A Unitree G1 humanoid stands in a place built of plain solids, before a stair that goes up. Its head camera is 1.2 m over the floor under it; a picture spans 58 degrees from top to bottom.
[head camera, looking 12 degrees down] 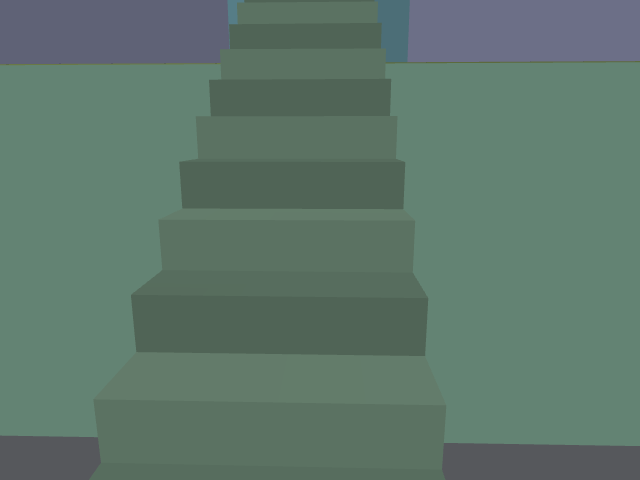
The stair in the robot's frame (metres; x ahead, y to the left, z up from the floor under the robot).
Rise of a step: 0.19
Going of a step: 0.25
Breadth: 0.89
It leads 1 degrees to the right of straight ahead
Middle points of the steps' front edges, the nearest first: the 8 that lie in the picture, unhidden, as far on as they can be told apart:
0.98 0.13 0.57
1.23 0.12 0.77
1.48 0.12 0.96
1.73 0.11 1.15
1.98 0.11 1.34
2.23 0.10 1.53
2.48 0.09 1.72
2.73 0.09 1.91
